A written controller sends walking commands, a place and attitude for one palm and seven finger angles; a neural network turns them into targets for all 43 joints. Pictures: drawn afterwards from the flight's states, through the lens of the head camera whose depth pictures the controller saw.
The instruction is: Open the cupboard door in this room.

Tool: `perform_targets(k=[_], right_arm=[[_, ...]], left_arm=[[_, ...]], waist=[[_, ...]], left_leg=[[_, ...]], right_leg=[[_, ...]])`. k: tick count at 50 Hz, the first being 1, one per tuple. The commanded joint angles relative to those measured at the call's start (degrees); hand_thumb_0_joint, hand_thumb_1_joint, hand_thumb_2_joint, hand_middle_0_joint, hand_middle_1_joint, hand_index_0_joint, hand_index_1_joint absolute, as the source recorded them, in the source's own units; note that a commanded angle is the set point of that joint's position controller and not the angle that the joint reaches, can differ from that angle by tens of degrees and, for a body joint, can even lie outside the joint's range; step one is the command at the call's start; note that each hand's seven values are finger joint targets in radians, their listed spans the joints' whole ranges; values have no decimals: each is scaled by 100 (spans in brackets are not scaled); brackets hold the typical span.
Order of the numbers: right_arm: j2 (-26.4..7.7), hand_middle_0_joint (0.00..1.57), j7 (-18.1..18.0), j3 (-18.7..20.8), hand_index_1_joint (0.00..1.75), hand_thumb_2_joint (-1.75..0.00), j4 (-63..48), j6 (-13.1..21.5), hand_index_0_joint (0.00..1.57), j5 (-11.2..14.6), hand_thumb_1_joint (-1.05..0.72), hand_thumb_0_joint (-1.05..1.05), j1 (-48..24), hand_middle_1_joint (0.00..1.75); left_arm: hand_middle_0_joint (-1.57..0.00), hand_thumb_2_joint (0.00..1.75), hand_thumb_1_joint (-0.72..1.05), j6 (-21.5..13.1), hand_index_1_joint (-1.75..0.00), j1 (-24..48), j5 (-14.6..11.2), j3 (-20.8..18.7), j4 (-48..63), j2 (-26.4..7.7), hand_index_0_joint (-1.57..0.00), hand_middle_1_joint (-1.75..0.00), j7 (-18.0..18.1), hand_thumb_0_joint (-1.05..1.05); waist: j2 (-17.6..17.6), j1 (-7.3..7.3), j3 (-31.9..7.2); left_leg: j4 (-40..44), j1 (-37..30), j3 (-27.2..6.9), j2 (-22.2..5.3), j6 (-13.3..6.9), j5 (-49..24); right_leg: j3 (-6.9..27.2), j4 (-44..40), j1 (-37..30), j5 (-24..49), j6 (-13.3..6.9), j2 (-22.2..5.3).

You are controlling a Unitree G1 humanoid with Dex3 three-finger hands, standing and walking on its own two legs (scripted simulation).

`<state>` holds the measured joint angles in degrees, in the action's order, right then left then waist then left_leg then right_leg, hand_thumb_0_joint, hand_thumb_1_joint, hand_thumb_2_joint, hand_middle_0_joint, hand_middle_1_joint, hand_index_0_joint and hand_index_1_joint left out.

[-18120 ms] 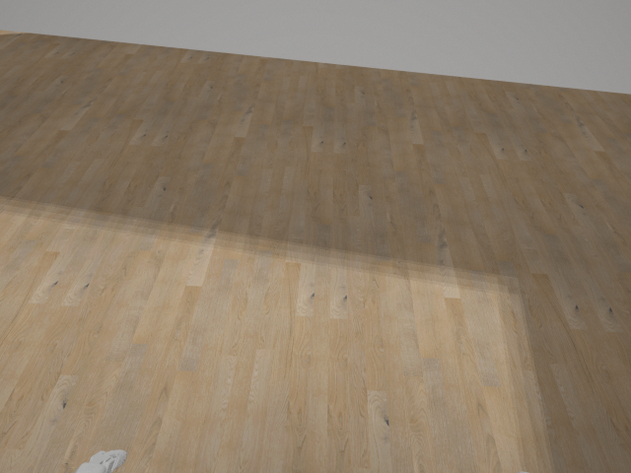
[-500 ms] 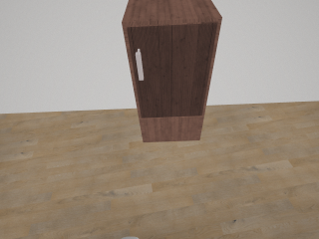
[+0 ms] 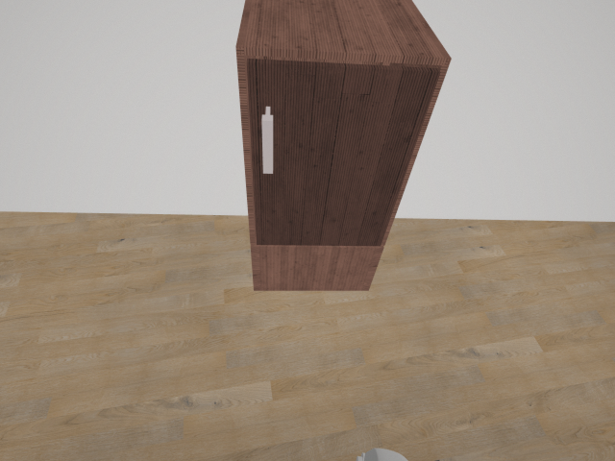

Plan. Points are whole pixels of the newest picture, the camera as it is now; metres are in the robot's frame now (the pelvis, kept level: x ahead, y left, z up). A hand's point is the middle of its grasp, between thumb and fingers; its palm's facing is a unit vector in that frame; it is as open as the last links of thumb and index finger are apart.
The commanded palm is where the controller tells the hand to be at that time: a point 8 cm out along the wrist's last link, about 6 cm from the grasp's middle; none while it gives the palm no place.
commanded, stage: take the last steps up to it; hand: left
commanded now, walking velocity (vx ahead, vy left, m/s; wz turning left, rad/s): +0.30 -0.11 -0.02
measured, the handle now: (268, 140) +0.78 +0.14 -0.04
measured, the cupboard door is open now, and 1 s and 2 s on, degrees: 0 0 0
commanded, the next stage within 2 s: come to a stop and stand still in 0.52 s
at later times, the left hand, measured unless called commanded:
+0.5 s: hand (251, 408) +0.23 +0.10 -0.17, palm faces +0.04 -0.97 -0.23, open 7.1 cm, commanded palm none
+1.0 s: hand (266, 397) +0.25 +0.08 -0.18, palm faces +0.09 -0.97 -0.24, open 7.4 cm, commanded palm none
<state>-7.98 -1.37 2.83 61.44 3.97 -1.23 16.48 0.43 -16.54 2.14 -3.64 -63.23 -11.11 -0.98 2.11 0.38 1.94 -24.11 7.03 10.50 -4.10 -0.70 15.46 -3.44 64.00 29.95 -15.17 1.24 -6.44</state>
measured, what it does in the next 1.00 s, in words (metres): walks ahead: right foot, then left foot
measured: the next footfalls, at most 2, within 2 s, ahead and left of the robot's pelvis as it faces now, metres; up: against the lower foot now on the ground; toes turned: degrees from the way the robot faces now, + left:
right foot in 0.26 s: +0.25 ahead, -0.20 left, +0.00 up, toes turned -10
left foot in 0.66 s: +0.30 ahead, +0.02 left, +0.00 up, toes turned +10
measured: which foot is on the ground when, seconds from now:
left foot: down 0.00-0.26, up 0.28-0.64, down 0.66-1.00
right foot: up 0.00-0.24, down 0.26-0.68, up 0.70-1.00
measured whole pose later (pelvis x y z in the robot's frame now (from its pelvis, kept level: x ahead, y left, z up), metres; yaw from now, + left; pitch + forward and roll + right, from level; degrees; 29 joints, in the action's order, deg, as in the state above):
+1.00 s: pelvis +0.24 -0.12 -0.01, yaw +2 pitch -3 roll +1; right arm -9.5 -1.6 3.4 60.2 -1.2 -0.7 6.3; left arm 1.7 -12.9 1.3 -2.2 -60.8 -10.3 1.6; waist 0.1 1.8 5.9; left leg -28.7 12.5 7.3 -3.5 0.4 13.0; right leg -3.6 38.1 17.3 -19.7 1.9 -4.2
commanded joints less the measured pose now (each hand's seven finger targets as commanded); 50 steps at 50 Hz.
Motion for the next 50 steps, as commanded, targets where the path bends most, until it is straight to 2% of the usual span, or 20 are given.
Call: perform_targets(k=[1, 8, 10, 12, 13, 14, 15, 16, 18, 21, 27, 31, 32, 33, 34, 37, 39, 46, 49, 50], right_arm=[[-763, 20, -21, 123, 30, -90, -27, 42, 20, -7, -90, 0, 665, 30], [-940, 20, 28, 237, 30, -90, 26, -43, 20, -78, -90, 0, 827, 30], [-1050, 20, 34, 281, 30, -90, 29, -75, 20, -79, -90, 0, 680, 30], [-989, 20, 72, 270, 30, -90, 56, -90, 20, -28, -90, 0, 630, 30], [-566, 20, 133, 174, 30, -90, -12, -79, 20, 50, -90, 0, 852, 30], [-413, 20, 112, 100, 30, -90, -290, -157, 20, 105, -90, 0, 641, 30], [-457, 20, 100, 112, 30, -90, -235, -205, 20, 130, -90, 0, 569, 30], [-498, 20, 109, 152, 30, -90, -263, -226, 20, 97, -90, 0, 344, 30], [-453, 20, 145, 140, 30, -90, -187, -286, 20, -16, -90, 0, 272, 30], [-336, 20, 165, 100, 30, -90, -71, -385, 20, -43, -90, 0, 628, 30], [-306, 20, 214, 16, 30, -90, -369, -291, 20, -14, -90, 0, -73, 30], [-443, 20, 175, -29, 30, -90, -187, -149, 20, -7, -90, 0, 262, 30], [-696, 20, 136, -9, 30, -90, -106, -96, 20, -7, -90, 0, 465, 30], [-1034, 20, 71, 12, 30, -90, -99, -106, 20, -24, -90, 0, 564, 30], [-1095, 20, -1, -3, 30, -90, -101, -161, 20, 2, -90, 0, 283, 30], [-859, 20, -144, -104, 30, -90, -70, -162, 20, 46, -90, 0, -223, 30], [-933, 20, -173, -11, 30, -90, -63, -201, 20, 88, -90, 0, -316, 30], [-1163, 20, -109, 259, 30, -90, -309, -448, 20, 4, -90, 0, -765, 30], [-1077, 20, -38, 252, 30, -90, -379, -484, 20, 28, -90, 0, -997, 30], [-914, 20, -8, 237, 30, -90, -402, -487, 20, 58, -90, 0, -982, 30]], left_arm=[[-20, 90, 90, -18, -30, 290, -54, 5, 531, -15, -20, -30, -70, 0], [-20, 90, 90, -109, -30, 1284, -94, 33, 904, -147, -20, -30, -111, 0], [-20, 90, 90, -175, -30, 944, -98, -10, 824, -274, -20, -30, -103, 0], [-20, 90, 90, -322, -30, -573, -72, -113, 320, -693, -20, -30, -58, 0], [-20, 90, 90, -415, -30, -1355, -29, -271, 75, -1337, -20, -30, 34, 0], [-20, 90, 90, -397, -30, -1541, -136, -286, 29, -1694, -20, -30, 85, 0], [-20, 90, 90, -387, -30, -948, -151, -272, 166, -1595, -20, -30, 126, 0], [-20, 90, 90, -348, -30, -318, -150, -208, 358, -1307, -20, -30, 128, 0], [-20, 90, 90, -353, -30, 432, -142, -40, 543, -731, -20, -30, 165, 0], [-20, 90, 90, -410, -30, 568, -88, 32, 500, -494, -20, -30, 197, 0], [-20, 90, 90, -419, -30, 122, -81, 14, 280, -616, -20, -30, 174, 0], [-20, 90, 90, -353, -30, 84, -154, 51, 148, -557, -20, -30, 171, 0], [-20, 90, 90, -309, -30, -20, -162, 120, 152, -324, -20, -30, 164, 0], [-20, 90, 90, -286, -30, -123, -187, 188, 196, -64, -20, -30, 165, 0], [-20, 90, 90, -224, -30, -139, -190, 243, 163, -82, -20, -30, 193, 0], [-20, 90, 90, -119, -30, -259, -180, 259, -68, -180, -20, -30, 267, 0], [-20, 90, 90, -67, -30, -273, -177, 225, -62, -281, -20, -30, 288, 0], [-20, 90, 90, 128, -30, -197, -112, 66, 303, -228, -20, -30, 290, 0], [-20, 90, 90, 51, -30, -538, -94, 70, 260, -267, -20, -30, 288, 0], [-20, 90, 90, -6, -30, -597, -61, 64, 269, -438, -20, -30, 300, 0]], waist=[[-901, -87, 608], [-1149, -303, 674], [-1051, -96, 438], [-264, 590, -463], [1307, 823, -1246], [1667, 720, -1213], [1486, 587, -1190], [1013, 419, -593], [356, 27, -70], [564, -261, -112], [474, -16, -40], [-106, -245, -113], [-851, -283, -180], [-1502, -258, -211], [-1768, -164, -176], [-1151, -13, -165], [-916, -43, -308], [-1079, 14, -377], [-964, 234, -371], [-442, 275, -388]], left_leg=[[1420, 26, -943, -1503, -668, -1104], [1029, 78, -671, -1430, -538, -1531], [617, 113, -699, -1450, -446, -1668], [-1330, 483, -257, -896, -115, -1990], [-3123, 1783, -30, -308, 42, 105], [-4519, 2551, -596, 217, 47, 2096], [-5076, 2574, -1133, -47, -37, 1753], [-5330, 2777, -1149, -217, -49, 1299], [-4932, 2422, -1051, -445, 11, 472], [-3907, 1784, -804, -408, 153, 350], [-1875, 1584, -539, -205, 156, 367], [-253, -42, -392, -60, 189, -519], [155, -548, -1110, -561, 47, -1122], [509, -623, -2062, -1445, -400, -2141], [770, -228, -2328, -1796, -739, -2899], [400, -463, -1642, -1463, -824, -5410], [255, -799, -1438, -1430, -784, -5888], [175, -100, -1155, -1365, -813, -4244], [-190, 410, -991, -1007, -493, -2614], [-633, 579, -801, -640, -196, -1622]], right_leg=[[146, -255, 926, 474, 156, -301], [-300, -2391, -114, 440, 58, -39], [-408, -2816, -847, 349, -72, 101], [-503, -3566, -2896, 646, -188, 295], [1091, -3939, -4263, 868, -522, -1068], [2465, -4440, -4196, 1804, -893, -1941], [2483, -4761, -3509, 722, -1085, -1981], [2290, -5051, -2836, -694, -1116, -1817], [1253, -5197, -1667, -723, -877, -1325], [393, -5315, -1168, 23, -848, -1010], [409, -5200, -1780, 478, -1115, -1033], [119, -4407, -1261, 163, -765, -687], [-159, -3677, -848, 42, -462, -224], [-473, -3075, -638, -461, -144, 183], [-307, -2531, -858, -1393, 12, 234], [133, -2283, -993, -1186, 70, 32], [118, -2392, -967, -936, 101, 63], [7, -2065, -1119, -893, 66, 215], [-98, -3263, -1826, 253, 57, 220], [227, -4006, -2026, 1216, 16, -52]])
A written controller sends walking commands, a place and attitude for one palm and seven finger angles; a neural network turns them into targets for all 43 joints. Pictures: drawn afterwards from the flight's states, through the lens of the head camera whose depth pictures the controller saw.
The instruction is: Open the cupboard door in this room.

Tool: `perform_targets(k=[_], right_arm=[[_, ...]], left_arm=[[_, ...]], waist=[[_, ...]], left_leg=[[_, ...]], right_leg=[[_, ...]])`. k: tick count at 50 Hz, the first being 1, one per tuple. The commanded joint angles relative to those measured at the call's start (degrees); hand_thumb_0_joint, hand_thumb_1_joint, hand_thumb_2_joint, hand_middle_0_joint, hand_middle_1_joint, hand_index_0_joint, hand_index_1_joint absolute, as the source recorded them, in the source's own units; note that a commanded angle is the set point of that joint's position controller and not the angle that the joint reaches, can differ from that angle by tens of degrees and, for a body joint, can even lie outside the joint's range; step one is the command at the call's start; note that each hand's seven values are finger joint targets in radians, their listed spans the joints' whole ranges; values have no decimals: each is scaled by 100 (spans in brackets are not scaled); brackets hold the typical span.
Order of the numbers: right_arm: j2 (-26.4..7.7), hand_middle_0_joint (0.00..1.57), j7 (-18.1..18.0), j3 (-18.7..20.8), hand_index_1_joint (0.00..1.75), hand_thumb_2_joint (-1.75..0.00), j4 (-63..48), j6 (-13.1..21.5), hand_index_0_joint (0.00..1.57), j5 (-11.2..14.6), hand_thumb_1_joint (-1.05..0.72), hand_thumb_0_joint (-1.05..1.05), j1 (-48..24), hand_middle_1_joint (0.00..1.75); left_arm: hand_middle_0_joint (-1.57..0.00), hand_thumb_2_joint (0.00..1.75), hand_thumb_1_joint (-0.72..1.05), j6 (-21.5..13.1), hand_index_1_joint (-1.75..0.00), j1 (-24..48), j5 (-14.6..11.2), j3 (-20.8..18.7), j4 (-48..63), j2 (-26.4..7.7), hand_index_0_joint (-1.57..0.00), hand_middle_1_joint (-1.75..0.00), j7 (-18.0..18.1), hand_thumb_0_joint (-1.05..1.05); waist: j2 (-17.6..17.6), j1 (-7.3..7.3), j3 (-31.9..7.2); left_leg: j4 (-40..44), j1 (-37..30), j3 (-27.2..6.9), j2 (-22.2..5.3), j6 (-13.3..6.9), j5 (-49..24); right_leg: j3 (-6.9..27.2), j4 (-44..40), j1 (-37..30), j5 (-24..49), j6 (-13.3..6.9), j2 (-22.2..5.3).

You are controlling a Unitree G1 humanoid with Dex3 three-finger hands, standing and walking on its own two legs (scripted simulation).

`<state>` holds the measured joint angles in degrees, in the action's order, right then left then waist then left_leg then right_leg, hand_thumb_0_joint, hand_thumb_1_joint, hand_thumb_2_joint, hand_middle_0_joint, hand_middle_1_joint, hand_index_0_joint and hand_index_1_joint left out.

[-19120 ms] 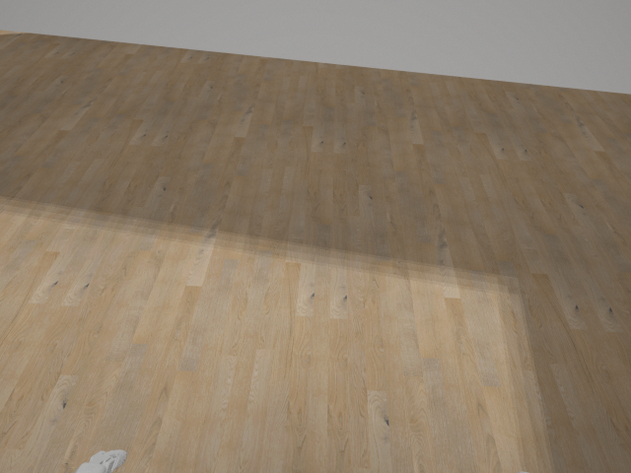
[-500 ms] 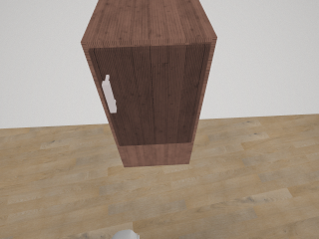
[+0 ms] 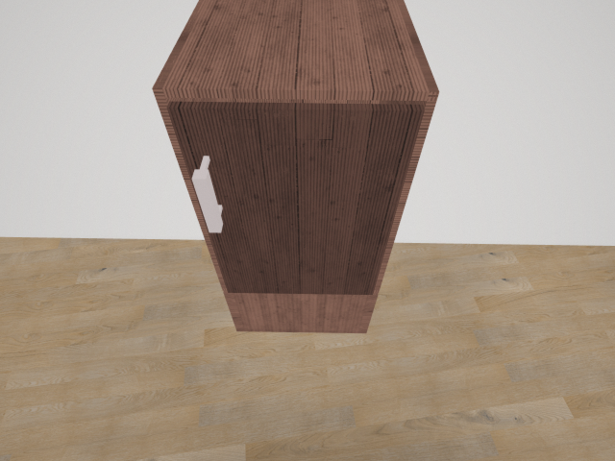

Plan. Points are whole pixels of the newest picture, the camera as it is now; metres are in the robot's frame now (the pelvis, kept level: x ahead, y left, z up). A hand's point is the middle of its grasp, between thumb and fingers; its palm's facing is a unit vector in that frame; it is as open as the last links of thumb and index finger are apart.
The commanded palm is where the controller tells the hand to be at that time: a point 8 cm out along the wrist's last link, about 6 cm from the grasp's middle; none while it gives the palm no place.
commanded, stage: come to a stop and stand still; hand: left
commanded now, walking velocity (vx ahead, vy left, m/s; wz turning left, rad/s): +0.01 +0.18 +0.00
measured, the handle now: (210, 195) +0.55 +0.24 -0.03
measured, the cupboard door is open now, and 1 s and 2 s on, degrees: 0 0 0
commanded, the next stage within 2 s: look again from close up in 0.68 s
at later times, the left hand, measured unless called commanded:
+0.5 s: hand out of the picture -0.03 +0.20 -0.17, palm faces +0.09 -0.97 -0.24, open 7.4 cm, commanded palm none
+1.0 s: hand out of the picture +0.05 +0.17 -0.18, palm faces +0.02 -0.98 -0.21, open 7.2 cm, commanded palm none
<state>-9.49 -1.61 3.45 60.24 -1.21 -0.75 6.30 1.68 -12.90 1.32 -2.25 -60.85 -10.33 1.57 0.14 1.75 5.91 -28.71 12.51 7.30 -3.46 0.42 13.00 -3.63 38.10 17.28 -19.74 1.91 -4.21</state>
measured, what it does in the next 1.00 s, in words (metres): steps on the spot: right foot, then left foot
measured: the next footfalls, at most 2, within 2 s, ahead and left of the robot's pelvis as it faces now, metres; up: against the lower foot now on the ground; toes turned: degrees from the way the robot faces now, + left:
right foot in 0.02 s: +0.07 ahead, -0.13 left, +0.00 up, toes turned -5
left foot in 0.50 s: -0.06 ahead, +0.13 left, +0.00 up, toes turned +2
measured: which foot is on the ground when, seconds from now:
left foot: down 0.00-0.04, up 0.06-0.48, down 0.50-1.00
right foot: up 0.00-0.00, down 0.02-0.50, up 0.52-0.80, down 0.82-1.00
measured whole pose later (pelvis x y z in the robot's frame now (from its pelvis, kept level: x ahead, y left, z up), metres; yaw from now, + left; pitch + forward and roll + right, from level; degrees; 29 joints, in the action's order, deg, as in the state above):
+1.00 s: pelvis -0.01 -0.01 -0.01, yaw +1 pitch +1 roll -1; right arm -8.5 -2.2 2.5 60.3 -0.1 -0.5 17.8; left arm -0.7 -13.2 1.5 -1.6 -57.2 -8.8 2.8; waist -0.8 -2.2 0.6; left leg -37.7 11.4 -0.4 -3.8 0.4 25.1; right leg -4.4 34.9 18.2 -18.0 -1.1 -0.2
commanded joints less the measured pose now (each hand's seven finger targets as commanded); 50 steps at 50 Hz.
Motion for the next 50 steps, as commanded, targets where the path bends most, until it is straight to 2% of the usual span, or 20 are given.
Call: perform_targets(k=[1, 2, 4, 6, 10, 18, 22, 23, 25, 26, 30, 37, 38, 39, 40, 41, 42, 44, 47, 50], right_arm=[[-421, 20, 65, 118, 30, -90, -349, 9, 20, 65, -90, 0, 232, 30], [-399, 20, 104, 106, 30, -90, -382, -75, 20, 68, -90, 0, 268, 30], [-585, 20, 104, 157, 30, -90, -388, -253, 20, 11, -90, 0, 223, 30], [-670, 20, 156, 165, 30, -90, -261, -236, 20, -25, -90, 0, 423, 30], [-759, 20, 221, 144, 30, -90, -297, -246, 20, -65, -90, 0, 610, 30], [-564, 20, 233, 37, 30, -90, -331, -125, 20, -21, -90, 0, 926, 30], [-355, 20, 151, -59, 30, -90, 70, 42, 20, -6, -90, 0, 2090, 30], [-446, 20, 110, -68, 30, -90, 130, 99, 20, -26, -90, 0, 2235, 30], [-1192, 20, 11, 38, 30, -90, -110, 143, 20, -98, -90, 0, 1862, 30], [-1238, 20, 4, 38, 30, -90, -204, 144, 20, -112, -90, 0, 1427, 30], [-770, 20, -64, -86, 30, -90, -72, 299, 20, -55, -90, 0, 1229, 30], [-649, 20, -154, -48, 30, -90, 354, 305, 20, -88, -90, 0, 1900, 30], [-649, 20, -154, -30, 30, -90, 374, 289, 20, -62, -90, 0, 1782, 30], [-778, 20, -105, -89, 30, -90, -26, 152, 20, -20, -90, 0, 1136, 30], [-595, 20, -78, -52, 30, -90, -209, 307, 20, -35, -90, 0, 1151, 30], [-293, 20, -73, -84, 30, -90, -255, 292, 20, -9, -90, 0, 1586, 30], [-119, 20, -66, -77, 30, -90, -264, 285, 20, 13, -90, 0, 1633, 30], [-152, 20, -75, -86, 30, -90, -242, 190, 20, -37, -90, 0, 1588, 30], [-169, 20, -96, -64, 30, -90, -313, 217, 20, 9, -90, 0, 1408, 30], [-388, 20, -82, -33, 30, -90, -166, 274, 20, -20, -90, 0, 1648, 30]], left_arm=[[-20, 90, 90, -189, -30, -747, 68, -98, 116, -934, -20, -30, 67, 0], [-20, 90, 90, -188, -30, -561, 33, -115, 243, -1201, -20, -30, 33, 0], [-20, 90, 90, -176, -30, -317, 26, -167, 312, -1182, -20, -30, 53, 0], [-20, 90, 90, -166, -30, -87, 12, -191, 427, -1106, -20, -30, 67, 0], [-20, 90, 90, -181, -30, -212, -1, -236, 526, -1093, -20, -30, 96, 0], [-20, 90, 90, -156, -30, -307, 77, -304, 513, -1268, -20, -30, 26, 0], [-20, 90, 90, -99, -30, 112, 6, -272, 415, -1136, -20, -30, 22, 0], [-20, 90, 90, -80, -30, 99, -45, -195, 396, -889, -20, -30, 3, 0], [-20, 90, 90, -70, -30, -27, -75, -62, 506, -212, -20, -30, -58, 0], [-20, 90, 90, -62, -30, 192, -8, -110, 505, -347, -20, -30, -113, 0], [-20, 90, 90, -101, -30, -156, 15, -152, 145, -396, -20, -30, -242, 0], [-20, 90, 90, -203, -30, 348, -82, 8, 277, -151, -20, -30, -176, 0], [-20, 90, 90, -220, -30, 111, -104, -2, 186, -154, -20, -30, -157, 0], [-20, 90, 90, -275, -30, -454, -103, 51, 321, -908, -20, -30, -48, 0], [-20, 90, 90, -277, -30, -1068, -61, -10, 170, -641, -20, -30, 1, 0], [-20, 90, 90, -300, -30, -887, 1, -1, 256, -713, -20, -30, 58, 0], [-20, 90, 90, -280, -30, -851, 20, 12, 368, -736, -20, -30, 69, 0], [-20, 90, 90, -332, -30, -700, -7, -60, 464, -705, -20, -30, 131, 0], [-20, 90, 90, -331, -30, -495, 6, -115, 573, -672, -20, -30, 187, 0], [-20, 90, 90, -311, -30, -380, -40, -54, 610, -532, -20, -30, 165, 0]], waist=[[934, -21, -726], [1133, 1, -491], [1293, 36, -207], [752, -28, -215], [893, 68, -525], [1243, 164, -636], [1043, -352, -865], [492, -391, -743], [-1496, -325, 24], [-1242, -276, 282], [-812, -72, 308], [-996, -407, -225], [-1023, -288, -320], [-98, 49, -338], [1036, 198, -704], [1054, -177, -1256], [333, -223, -1356], [1289, -239, -1392], [384, -303, -982], [-177, -354, -891]], left_leg=[[-739, 577, -117, -46, 12, 341], [-1362, 570, -259, 228, 90, 1698], [-2498, 779, -808, 148, 22, 1810], [-3198, 1191, -924, 144, 42, 1213], [-3329, 1491, -949, 133, 188, 679], [-1313, 643, -404, 236, 149, 1334], [743, -1012, -111, 413, 8, 509], [1248, -1292, -455, 170, -37, 645], [2541, -169, -2831, -1691, -655, 2804], [2757, 631, -3066, -1802, -847, 3150], [2310, -116, -1648, -1086, -654, 940], [978, -1211, -1208, -1140, -794, -3439], [770, -1051, -1117, -1034, -661, -3465], [296, 80, -708, -554, -321, -919], [-412, 693, -584, -129, -145, 354], [-691, 810, -539, 164, -57, 702], [-704, 566, -550, 268, -46, 757], [-1352, 872, -567, 235, -101, 1119], [-847, 796, -627, 101, -95, 813], [-110, -111, -821, -204, -177, -1678]], right_leg=[[1401, -1838, -843, 2390, -387, -1193], [1663, -2265, -263, 2273, -885, -1845], [2141, -2642, 265, 997, -1174, -1930], [1734, -2439, -50, 1022, -1087, -1654], [1462, -2488, -563, 355, -882, -1489], [1413, -2921, -564, -734, -858, -1284], [949, -2618, 145, -982, -470, -780], [699, -2052, 606, -1139, -295, -474], [-131, 26, 1469, -701, -70, 319], [237, 624, 1207, -439, -125, 186], [308, 1677, 1524, 299, -19, 139], [1, -116, 766, -298, -34, 139], [-43, -659, 308, 111, -61, 181], [-54, -1372, -913, 650, -269, 320], [843, -1468, -1020, 1419, -344, -235], [1349, -1504, -1439, 1880, -622, -815], [1414, -1399, -1196, 1638, -728, -884], [1450, -1436, -1382, 2583, -857, -807], [1199, -1135, -1145, 3534, -957, -871], [470, -659, -778, 3462, -485, -227]])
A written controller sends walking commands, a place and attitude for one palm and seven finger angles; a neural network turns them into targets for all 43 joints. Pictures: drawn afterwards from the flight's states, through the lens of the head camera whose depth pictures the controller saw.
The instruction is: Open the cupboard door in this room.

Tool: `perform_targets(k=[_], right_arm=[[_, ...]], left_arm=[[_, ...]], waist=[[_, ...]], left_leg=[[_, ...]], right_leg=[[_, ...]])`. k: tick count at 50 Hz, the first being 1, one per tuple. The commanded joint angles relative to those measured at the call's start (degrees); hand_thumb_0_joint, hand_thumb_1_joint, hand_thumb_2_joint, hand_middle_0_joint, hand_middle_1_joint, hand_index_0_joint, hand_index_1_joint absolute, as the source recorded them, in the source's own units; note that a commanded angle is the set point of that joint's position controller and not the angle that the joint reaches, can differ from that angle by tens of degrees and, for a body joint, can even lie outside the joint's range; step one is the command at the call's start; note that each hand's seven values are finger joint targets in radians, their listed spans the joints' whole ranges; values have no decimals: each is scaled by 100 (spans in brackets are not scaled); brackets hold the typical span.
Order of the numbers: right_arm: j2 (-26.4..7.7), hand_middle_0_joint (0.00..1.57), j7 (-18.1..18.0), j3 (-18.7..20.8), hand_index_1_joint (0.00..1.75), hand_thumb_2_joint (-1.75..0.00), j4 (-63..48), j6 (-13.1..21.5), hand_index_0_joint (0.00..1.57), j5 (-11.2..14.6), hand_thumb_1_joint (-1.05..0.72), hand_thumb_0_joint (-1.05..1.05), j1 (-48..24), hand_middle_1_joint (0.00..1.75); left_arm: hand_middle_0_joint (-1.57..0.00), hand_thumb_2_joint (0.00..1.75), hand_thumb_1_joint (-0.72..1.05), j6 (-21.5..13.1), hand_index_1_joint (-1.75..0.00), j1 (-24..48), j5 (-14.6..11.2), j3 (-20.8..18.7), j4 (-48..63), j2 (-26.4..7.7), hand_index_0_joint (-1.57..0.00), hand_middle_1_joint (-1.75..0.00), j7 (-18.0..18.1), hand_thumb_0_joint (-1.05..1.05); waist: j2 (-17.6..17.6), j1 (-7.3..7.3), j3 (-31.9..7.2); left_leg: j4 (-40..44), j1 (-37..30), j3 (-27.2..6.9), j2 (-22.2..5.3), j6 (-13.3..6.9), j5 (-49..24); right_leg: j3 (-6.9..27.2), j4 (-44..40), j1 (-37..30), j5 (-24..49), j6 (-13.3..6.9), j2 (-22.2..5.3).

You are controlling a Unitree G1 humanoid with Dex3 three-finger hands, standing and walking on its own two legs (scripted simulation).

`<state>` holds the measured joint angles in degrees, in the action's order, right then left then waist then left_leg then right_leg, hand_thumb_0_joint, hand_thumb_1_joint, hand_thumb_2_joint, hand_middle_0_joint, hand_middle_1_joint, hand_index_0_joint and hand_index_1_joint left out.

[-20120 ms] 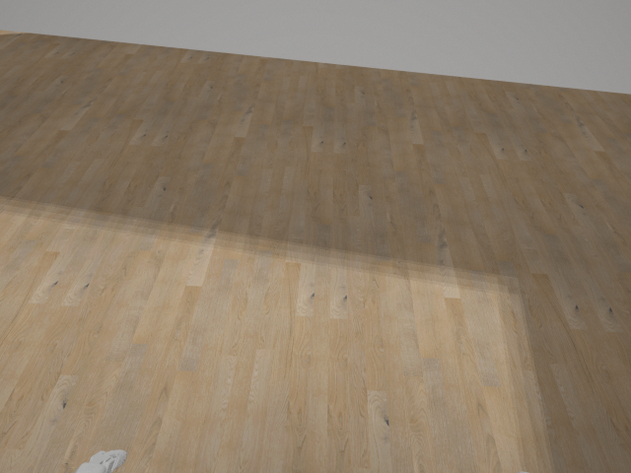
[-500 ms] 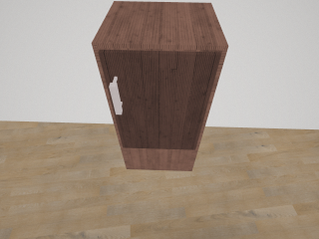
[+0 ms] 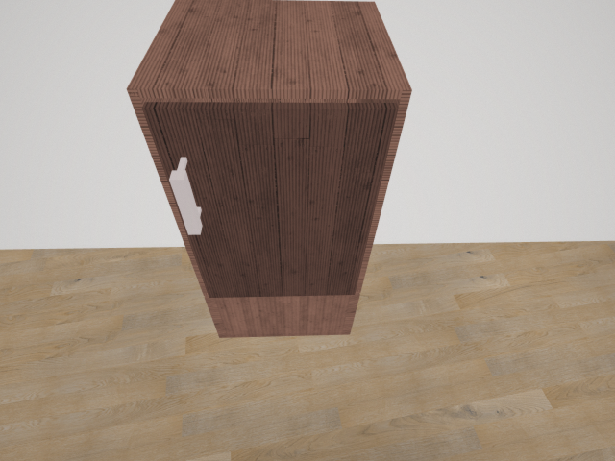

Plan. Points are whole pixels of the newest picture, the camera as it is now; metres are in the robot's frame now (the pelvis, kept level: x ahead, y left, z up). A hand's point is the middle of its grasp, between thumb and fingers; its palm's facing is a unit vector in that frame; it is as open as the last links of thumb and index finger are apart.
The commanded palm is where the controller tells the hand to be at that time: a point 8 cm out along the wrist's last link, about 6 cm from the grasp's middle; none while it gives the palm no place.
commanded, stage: look again from close up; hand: left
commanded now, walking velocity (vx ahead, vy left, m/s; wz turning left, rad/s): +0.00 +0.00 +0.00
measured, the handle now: (189, 196) +0.56 +0.24 -0.02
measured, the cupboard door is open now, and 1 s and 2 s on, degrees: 0 0 0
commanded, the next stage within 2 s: shuffle to correct the standing spot in 0.32 s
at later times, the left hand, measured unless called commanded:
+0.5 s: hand out of the picture -0.02 +0.25 -0.16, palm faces +0.03 -0.96 -0.26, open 7.4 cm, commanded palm none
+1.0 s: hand out of the picture -0.02 +0.18 -0.17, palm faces +0.02 -1.00 -0.10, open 7.4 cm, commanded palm none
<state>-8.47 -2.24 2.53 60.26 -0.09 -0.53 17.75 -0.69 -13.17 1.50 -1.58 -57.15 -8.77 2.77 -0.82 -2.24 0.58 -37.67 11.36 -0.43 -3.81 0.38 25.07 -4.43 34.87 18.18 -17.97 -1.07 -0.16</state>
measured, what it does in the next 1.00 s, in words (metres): steps on the spot: left foot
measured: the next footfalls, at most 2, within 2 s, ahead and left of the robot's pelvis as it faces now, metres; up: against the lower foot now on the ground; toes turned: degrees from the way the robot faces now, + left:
left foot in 0.88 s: +0.04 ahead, +0.12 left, +0.00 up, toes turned +5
right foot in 1.14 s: +0.16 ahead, -0.12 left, +0.00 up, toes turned -7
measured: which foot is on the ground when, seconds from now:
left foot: down 0.00-0.72, up 0.74-0.86, down 0.88-1.00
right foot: down 0.00-0.88, up 0.90-1.00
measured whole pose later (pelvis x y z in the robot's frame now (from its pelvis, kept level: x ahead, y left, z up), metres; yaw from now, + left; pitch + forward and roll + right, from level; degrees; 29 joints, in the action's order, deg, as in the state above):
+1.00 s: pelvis +0.02 +0.03 +0.01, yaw -1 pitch -2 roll +0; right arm -6.0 -2.0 1.6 62.5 3.6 -1.4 23.2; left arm 1.5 -22.6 2.0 -2.1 -63.5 -5.5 0.0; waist 1.6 -1.4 0.6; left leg -31.2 9.3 8.5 -1.5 -2.1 20.5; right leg -3.8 55.2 25.4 -21.6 -0.2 -4.5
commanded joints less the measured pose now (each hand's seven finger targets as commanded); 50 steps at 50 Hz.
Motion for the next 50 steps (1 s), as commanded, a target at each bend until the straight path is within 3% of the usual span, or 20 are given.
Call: perform_targets(k=[1, 5, 14, 21, 23, 25, 30, 32, 34, 36, 37, 39, 40, 42, 43, 44, 45, 46, 48, 50], right_arm=[[-648, 20, -52, 100, 30, -90, -181, 158, 20, -54, -90, 0, 428, 30], [-817, 20, -79, 133, 30, -90, -370, 106, 20, -53, -90, 0, 134, 30], [-1184, 20, -28, 86, 30, -90, -505, 117, 20, -70, -90, 0, -413, 30], [-1277, 20, 30, 24, 30, -90, -387, 121, 20, -49, -90, 0, -454, 30], [-1020, 20, 60, -39, 30, -90, -243, 57, 20, -70, -90, 0, -185, 30], [-1130, 20, 69, 6, 30, -90, -195, 6, 20, -83, -90, 0, -13, 30], [-1148, 20, 45, 62, 30, -90, -111, 29, 20, -81, -90, 0, 219, 30], [-983, 20, 42, 31, 30, -90, -58, 57, 20, -77, -90, 0, 311, 30], [-753, 20, 60, -14, 30, -90, -50, 71, 20, -59, -90, 0, 356, 30], [-436, 20, 88, -59, 30, -90, -103, 80, 20, -40, -90, 0, 341, 30], [-431, 20, 104, -54, 30, -90, -184, 94, 20, -41, -90, 0, 129, 30], [-320, 20, 160, -33, 30, -90, -228, 159, 20, -18, -90, 0, 119, 30], [-215, 20, 190, -42, 30, -90, -126, 172, 20, -6, -90, 0, 381, 30], [-46, 20, 165, -79, 30, -90, 284, 184, 20, -54, -90, 0, 1399, 30], [-432, 20, 93, 20, 30, -90, 464, 214, 20, -110, -90, 0, 1883, 30], [-921, 20, 13, 155, 30, -90, 468, 257, 20, -146, -90, 0, 2220, 30], [-928, 20, -5, 174, 30, -90, 419, 267, 20, -143, -90, 0, 1915, 30], [-746, 20, -16, 115, 30, -90, 379, 319, 20, -142, -90, 0, 1639, 30], [-498, 20, -54, -1, 30, -90, 297, 422, 20, -107, -90, 0, 1240, 30], [-460, 20, -101, -47, 30, -90, 286, 446, 20, -102, -90, 0, 1097, 30]], left_arm=[[-20, 90, 90, -83, -30, -448, -70, -135, 218, -704, -20, -30, 39, 0], [-20, 90, 90, -86, -30, -494, -69, -187, 204, -874, -20, -30, 41, 0], [-20, 90, 90, 13, -30, -159, -51, -131, 268, -984, -20, -30, -61, 0], [-20, 90, 90, 35, -30, -230, -52, -61, 71, -1059, -20, -30, -105, 0], [-20, 90, 90, 92, -30, -468, -37, 18, -68, -734, -20, -30, -108, 0], [-20, 90, 90, 125, -30, -539, 4, 29, -66, -685, -20, -30, -137, 0], [-20, 90, 90, 71, -30, -896, 31, -21, -58, -569, -20, -30, -225, 0], [-20, 90, 90, 19, -30, -1158, 9, -61, -118, -582, -20, -30, -221, 0], [-20, 90, 90, -20, -30, -1463, -13, -124, -216, -691, -20, -30, -185, 0], [-20, 90, 90, -83, -30, -2002, -44, -247, -401, -974, -20, -30, -103, 0], [-20, 90, 90, -113, -30, -2150, -52, -271, -438, -946, -20, -30, -65, 0], [-20, 90, 90, -149, -30, -1755, -20, -259, -368, -823, -20, -30, -6, 0], [-20, 90, 90, -143, -30, -1348, -1, -226, -295, -757, -20, -30, -4, 0], [-20, 90, 90, -69, -30, -813, -43, -174, -208, -520, -20, -30, -65, 0], [-20, 90, 90, -30, -30, -809, -68, -104, -127, -145, -20, -30, -113, 0], [-20, 90, 90, -36, -30, -574, -47, -68, 88, 8, -20, -30, -162, 0], [-20, 90, 90, -22, -30, -250, 40, -131, 212, -166, -20, -30, -202, 0], [-20, 90, 90, -35, -30, -253, 72, -144, 146, -101, -20, -30, -239, 0], [-20, 90, 90, -53, -30, -472, 19, -109, 15, 67, -20, -30, -277, 0], [-20, 90, 90, -36, -30, -532, -41, -48, -43, 205, -20, -30, -251, 0]], waist=[[-150, 115, -361], [-97, 138, -445], [-168, 161, 37], [-105, 213, 462], [-51, 192, 519], [-314, 169, 815], [-181, 249, 1080], [-87, 316, 1079], [356, 399, 1121], [1477, 526, 690], [1413, 585, 614], [867, 323, 471], [810, 83, 380], [344, -355, 399], [-1035, -443, 530], [-1890, -535, 770], [-1059, -440, 1217], [-634, -258, 1285], [-400, -11, 1069], [-490, 65, 640]], left_leg=[[647, -89, -44, -269, -179, -3570], [550, -120, 94, -189, -92, -3611], [1294, -66, -50, -268, -221, -2759], [1908, 342, -259, -293, -284, -1093], [2145, 413, -332, -335, -294, 58], [2518, 562, -577, -505, -409, 1049], [2358, 668, -747, -701, -629, 1076], [1976, 904, -562, -483, -588, 867], [1187, 1470, -224, -72, -482, 815], [-528, 2003, 491, 356, -331, 540], [-1346, 2173, 377, 224, -333, 772], [-1378, 1932, 106, -95, -364, 932], [-763, 1277, 143, -130, -370, 751], [788, -585, 585, 197, -274, -393], [1796, -950, -994, -700, -512, 692], [2990, -850, -2597, -1883, -976, 1383], [3127, -401, -2710, -2140, -1293, 1112], [3009, -220, -2329, -1984, -1278, 272], [2641, -338, -1223, -1644, -1210, -2125], [2116, -499, -292, -1272, -1046, -4447]], right_leg=[[436, -279, -905, 3448, -139, -575], [401, -246, -1233, 4060, -197, -658], [374, -645, -967, 2198, -42, -484], [476, -1079, -882, 1111, 59, -506], [357, -1012, -794, 312, 111, -424], [108, -752, -463, -177, 140, -249], [67, -528, -295, -199, 38, -227], [317, -695, -547, -386, -54, -355], [974, -1037, -902, -989, -273, -658], [2250, -1922, -1420, -1596, -745, -1616], [2691, -2269, -1338, -1647, -1033, -1928], [2440, -2166, -882, -1412, -1200, -2090], [1911, -1917, -331, -1266, -1041, -1910], [677, -1004, 1054, -1426, -527, -1043], [167, 378, 1915, -1392, -162, -425], [-246, 1587, 2471, -1290, 55, -171], [213, 2257, 2533, -1021, -57, -489], [333, 2647, 2553, -661, -25, -623], [333, 2355, 2196, -248, 126, -751], [93, 1292, 1331, -128, 190, -620]])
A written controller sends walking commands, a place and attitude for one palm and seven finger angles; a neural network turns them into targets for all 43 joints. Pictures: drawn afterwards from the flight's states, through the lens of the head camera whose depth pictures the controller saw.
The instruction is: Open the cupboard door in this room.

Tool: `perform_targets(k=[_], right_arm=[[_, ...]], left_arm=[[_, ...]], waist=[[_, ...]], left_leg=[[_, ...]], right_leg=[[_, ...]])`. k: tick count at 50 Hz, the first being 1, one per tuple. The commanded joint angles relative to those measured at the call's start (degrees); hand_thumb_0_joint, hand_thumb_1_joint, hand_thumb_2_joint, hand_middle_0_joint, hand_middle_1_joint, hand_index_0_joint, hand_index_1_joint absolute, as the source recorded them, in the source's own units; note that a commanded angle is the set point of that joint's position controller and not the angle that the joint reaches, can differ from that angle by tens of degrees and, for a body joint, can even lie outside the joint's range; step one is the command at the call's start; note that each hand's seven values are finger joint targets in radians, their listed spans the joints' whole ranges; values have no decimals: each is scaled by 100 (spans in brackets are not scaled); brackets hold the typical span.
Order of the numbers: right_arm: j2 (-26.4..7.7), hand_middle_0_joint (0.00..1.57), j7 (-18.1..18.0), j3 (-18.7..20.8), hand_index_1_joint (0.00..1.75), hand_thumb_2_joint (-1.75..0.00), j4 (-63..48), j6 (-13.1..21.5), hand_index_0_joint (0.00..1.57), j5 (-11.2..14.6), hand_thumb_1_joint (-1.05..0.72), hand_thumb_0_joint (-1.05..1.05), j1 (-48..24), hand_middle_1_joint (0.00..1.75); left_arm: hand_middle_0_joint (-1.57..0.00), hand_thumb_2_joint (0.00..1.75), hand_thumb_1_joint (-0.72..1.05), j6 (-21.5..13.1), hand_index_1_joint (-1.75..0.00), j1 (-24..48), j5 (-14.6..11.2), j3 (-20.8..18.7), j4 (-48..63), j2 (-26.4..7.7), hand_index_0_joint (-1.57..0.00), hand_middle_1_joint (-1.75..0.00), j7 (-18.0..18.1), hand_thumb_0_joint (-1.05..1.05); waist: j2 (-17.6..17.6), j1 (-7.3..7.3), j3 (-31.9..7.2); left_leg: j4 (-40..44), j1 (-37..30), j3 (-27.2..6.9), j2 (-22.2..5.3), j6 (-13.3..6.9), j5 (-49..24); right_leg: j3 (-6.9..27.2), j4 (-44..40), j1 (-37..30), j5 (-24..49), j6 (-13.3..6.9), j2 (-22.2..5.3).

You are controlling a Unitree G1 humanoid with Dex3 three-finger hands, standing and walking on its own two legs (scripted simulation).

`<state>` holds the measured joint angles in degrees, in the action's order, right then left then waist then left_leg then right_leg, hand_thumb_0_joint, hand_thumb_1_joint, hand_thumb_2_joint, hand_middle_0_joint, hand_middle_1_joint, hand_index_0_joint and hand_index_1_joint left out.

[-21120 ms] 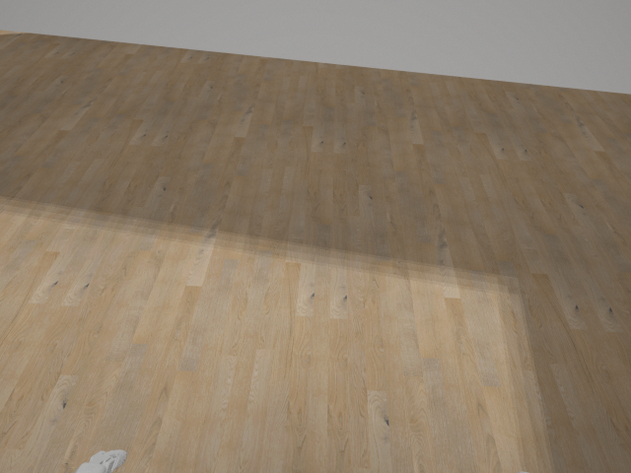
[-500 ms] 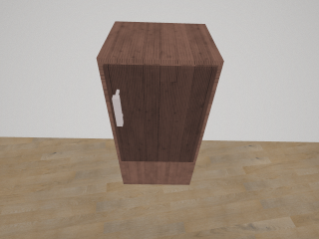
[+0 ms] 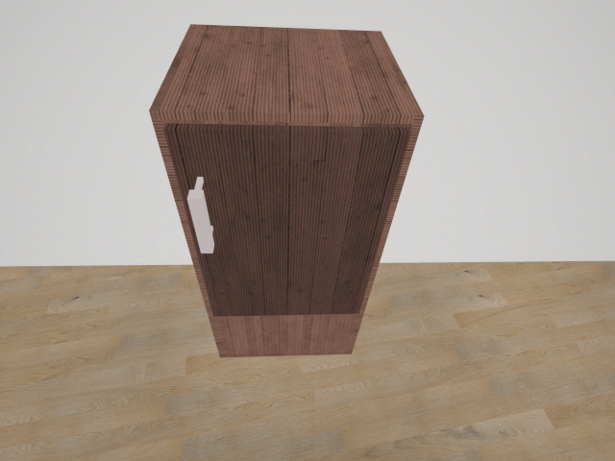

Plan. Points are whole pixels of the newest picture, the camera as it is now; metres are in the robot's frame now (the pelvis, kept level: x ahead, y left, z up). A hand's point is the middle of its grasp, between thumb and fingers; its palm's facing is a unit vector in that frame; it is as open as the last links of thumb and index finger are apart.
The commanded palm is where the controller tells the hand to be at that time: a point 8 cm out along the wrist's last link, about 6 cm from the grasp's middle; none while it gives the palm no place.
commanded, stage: come to a stop and stand still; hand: left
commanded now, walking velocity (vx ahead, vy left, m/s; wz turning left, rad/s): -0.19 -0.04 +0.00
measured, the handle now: (203, 215) +0.54 +0.22 -0.03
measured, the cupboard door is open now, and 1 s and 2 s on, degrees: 0 0 0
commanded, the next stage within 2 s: look again from close up in 1.56 s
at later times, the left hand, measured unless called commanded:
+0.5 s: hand out of the picture +0.05 +0.19 -0.17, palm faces +0.10 -0.98 -0.18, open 7.3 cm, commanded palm none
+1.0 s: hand out of the picture -0.01 +0.16 -0.17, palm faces +0.01 -0.98 -0.22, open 7.3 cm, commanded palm none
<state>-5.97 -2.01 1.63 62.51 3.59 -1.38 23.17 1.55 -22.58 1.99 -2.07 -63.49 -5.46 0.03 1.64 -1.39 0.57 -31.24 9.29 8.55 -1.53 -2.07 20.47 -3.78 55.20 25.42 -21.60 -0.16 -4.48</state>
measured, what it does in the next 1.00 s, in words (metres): steps on the spot: right foot, then right foot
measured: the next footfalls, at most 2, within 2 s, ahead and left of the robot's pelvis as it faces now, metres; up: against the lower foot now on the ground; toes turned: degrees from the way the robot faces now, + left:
right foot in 0.14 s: +0.15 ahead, -0.15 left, +0.00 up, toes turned -5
right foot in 0.82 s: +0.01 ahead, -0.14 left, +0.00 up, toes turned +0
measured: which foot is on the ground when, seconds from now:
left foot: down 0.00-1.00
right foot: up 0.00-0.12, down 0.14-0.38, up 0.40-0.80, down 0.82-1.00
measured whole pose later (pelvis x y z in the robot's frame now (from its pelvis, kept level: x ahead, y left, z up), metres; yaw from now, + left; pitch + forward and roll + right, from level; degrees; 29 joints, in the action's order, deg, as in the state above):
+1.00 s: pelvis -0.02 -0.02 +0.00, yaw +2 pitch -1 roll -1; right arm -8.8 -0.5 0.4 62.2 -0.1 -1.1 22.0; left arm -0.2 -16.6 1.3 0.6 -61.2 -8.1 2.1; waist -2.4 -2.7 1.7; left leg -34.4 15.7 6.5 -2.1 -1.6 17.8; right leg -3.4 33.2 13.6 -18.6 -0.1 -1.0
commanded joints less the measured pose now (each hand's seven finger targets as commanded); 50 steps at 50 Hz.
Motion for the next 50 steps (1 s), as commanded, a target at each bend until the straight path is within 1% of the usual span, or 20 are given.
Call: perform_targets(k=[1, 4, 7, 8, 10, 14, 17, 18, 20, 21, 24, 29, 35, 38, 40, 41, 42, 44, 46, 50], right_arm=[[-769, 20, -141, 53, 30, -90, 53, 46, 20, -22, -90, 0, 429, 30], [-760, 20, -142, 72, 30, -90, 94, -92, 20, 49, -90, 0, 229, 30], [-318, 20, -69, 99, 30, -90, 57, -249, 20, 124, -90, 0, 374, 30], [-208, 20, -56, 133, 30, -90, 56, -312, 20, 132, -90, 0, 420, 30], [-197, 20, -59, 186, 30, -90, 80, -450, 20, 144, -90, 0, 486, 30], [-231, 20, 18, 232, 30, -90, -101, -503, 20, 140, -90, 0, 195, 30], [-209, 20, 56, 231, 30, -90, -97, -488, 20, 95, -90, 0, 494, 30], [-358, 20, 60, 233, 30, -90, -108, -455, 20, 76, -90, 0, 588, 30], [-961, 20, 50, 297, 30, -90, -461, -350, 20, -35, -90, 0, -23, 30], [-876, 20, 1, 235, 30, -90, -506, -313, 20, -51, -90, 0, -346, 30], [-758, 20, -42, 126, 30, -90, -471, -200, 20, -30, -90, 0, -635, 30], [-932, 20, -121, 171, 30, -90, -139, -221, 20, -39, -90, 0, 94, 30], [-1048, 20, -133, 180, 30, -90, 19, -263, 20, -49, -90, 0, 83, 30], [-964, 20, -112, 146, 30, -90, 135, -265, 20, 0, -90, 0, 48, 30], [-1119, 20, -1, 48, 30, -90, -283, -177, 20, 122, -90, 0, -661, 30], [-749, 20, 112, -24, 30, -90, -429, -261, 20, 53, -90, 0, -475, 30], [-663, 20, 173, -28, 30, -90, -432, -317, 20, 7, -90, 0, -324, 30], [-675, 20, 184, -41, 30, -90, -281, -321, 20, -27, -90, 0, 132, 30], [-710, 20, 148, -66, 30, -90, -308, -263, 20, -16, -90, 0, 74, 30], [-650, 20, 106, -138, 30, -90, -321, -222, 20, 27, -90, 0, -90, 30]], left_arm=[[-20, 90, 90, -251, -30, 349, -120, 16, 578, -43, -20, -30, 52, 0], [-20, 90, 90, -231, -30, -137, -157, 11, 340, -202, -20, -30, 140, 0], [-20, 90, 90, -251, -30, -338, -140, -87, 343, -902, -20, -30, 251, 0], [-20, 90, 90, -233, -30, -252, -135, -97, 411, -1051, -20, -30, 265, 0], [-20, 90, 90, -291, -30, -105, -100, -138, 467, -1096, -20, -30, 321, 0], [-20, 90, 90, -144, -30, 609, -25, -250, 872, -1157, -20, -30, 393, 0], [-20, 90, 90, -37, -30, 948, -47, -303, 1041, -1170, -20, -30, 352, 0], [-20, 90, 90, 20, -30, 1007, -85, -267, 1110, -987, -20, -30, 319, 0], [-20, 90, 90, 139, -30, 1259, -93, -159, 1304, -545, -20, -30, 299, 0], [-20, 90, 90, 119, -30, 1259, -64, -175, 1213, -642, -20, -30, 284, 0], [-20, 90, 90, 0, -30, 668, -53, -94, 774, -492, -20, -30, 137, 0], [-20, 90, 90, -8, -30, 1020, -61, -38, 777, -542, -20, -30, 83, 0], [-20, 90, 90, 44, -30, 847, -85, -24, 687, -469, -20, -30, 71, 0], [-20, 90, 90, -21, -30, 513, -115, -9, 493, -407, -20, -30, 124, 0], [-20, 90, 90, -229, -30, -24, -12, 107, 163, -797, -20, -30, 407, 0], [-20, 90, 90, -300, -30, 253, -116, 157, 360, -972, -20, -30, 356, 0], [-20, 90, 90, -252, -30, 506, -78, 167, 517, -1158, -20, -30, 297, 0], [-20, 90, 90, -328, -30, 563, -108, 130, 588, -1099, -20, -30, 265, 0], [-20, 90, 90, -306, -30, 498, -116, 158, 572, -880, -20, -30, 246, 0], [-20, 90, 90, -341, -30, 302, -119, 200, 411, -799, -20, -30, 229, 0]], waist=[[-780, 31, 462], [-623, 253, 251], [11, 181, 346], [30, 104, 384], [1360, 95, -273], [744, 48, -299], [940, -139, -273], [398, -170, -107], [-2038, -179, 668], [-1487, -40, 761], [-575, 189, 442], [-604, -218, 447], [-891, -158, 223], [-732, 27, 109], [494, 365, 483], [656, 79, 524], [-84, -77, 579], [-57, -204, -37], [-516, -92, 265], [-124, 52, 543]], left_leg=[[1222, -233, -909, -1420, -719, -4431], [675, 267, -639, -1050, -291, -3555], [188, 1199, -426, -195, 154, -114], [-113, 1043, -415, -115, 179, -99], [-1252, 832, -293, -63, 285, 881], [-1579, 912, -535, -46, 296, 1066], [-63, 51, -278, 51, 288, -124], [619, -176, -572, -159, 194, -370], [2350, 1151, -2657, -1769, -449, 55], [2363, 1461, -2531, -1677, -597, -50], [2004, 353, -1715, -1271, -595, -879], [1804, -844, -1767, -1570, -774, -2148], [1796, -557, -1703, -1542, -718, -1678], [1437, -167, -1458, -1298, -524, -1938], [115, 531, -877, -853, -36, -2251], [110, 714, -659, -406, 132, -16], [104, 537, -506, -99, 198, 220], [42, 377, -570, -252, 63, -153], [490, 688, -926, -472, -72, -159], [606, 890, -852, -441, -57, -439]], right_leg=[[-105, -1339, 60, 337, 89, -66], [-257, -2728, -1454, 1734, 66, 119], [770, -2787, -2140, 4712, -370, -1049], [802, -2804, -1878, 5172, -473, -1264], [1043, -3102, -1946, 5672, -834, -1559], [954, -3270, -1430, 4015, -1126, -1584], [782, -3147, -601, 1996, -674, -1193], [562, -2809, -137, 922, -406, -812], [98, -986, 270, -506, 161, 172], [651, -497, -14, -260, 83, 62], [462, -612, 12, 295, 137, 91], [226, -1216, 201, -231, 154, 100], [195, -1662, -400, -391, 78, 136], [100, -2828, -1296, 362, 31, 195], [555, -3607, -1295, 2199, -39, -174], [882, -3966, -885, -166, -286, -505], [893, -3755, -239, -1279, -426, -499], [696, -3204, -658, -571, -428, -248], [546, -2942, -640, -381, -355, -15], [646, -3067, -945, 303, -322, -73]])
